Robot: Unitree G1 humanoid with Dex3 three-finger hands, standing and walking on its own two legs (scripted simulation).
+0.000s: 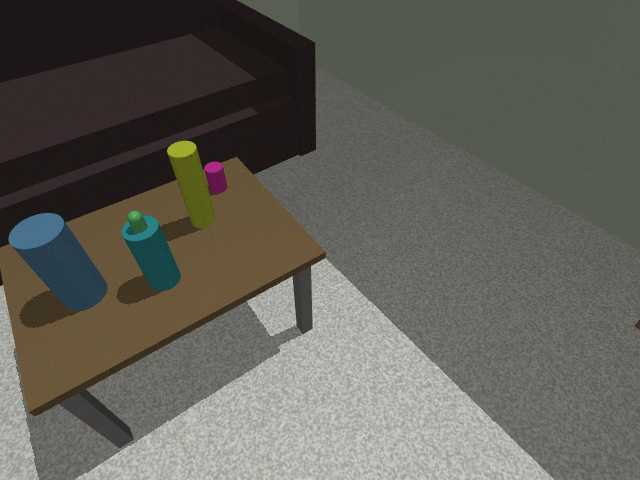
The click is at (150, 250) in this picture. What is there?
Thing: necked bottle
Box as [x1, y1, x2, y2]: [121, 210, 180, 290]
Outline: 131,211 127,215 128,221 123,226 121,232 150,286 156,290 165,290 174,286 179,280 180,273 157,220 151,216 143,216 138,211
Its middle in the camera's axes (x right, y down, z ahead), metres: -0.40 +0.02 +0.93
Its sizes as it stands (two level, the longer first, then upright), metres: 0.080 0.080 0.238
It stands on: a support 0.43 m high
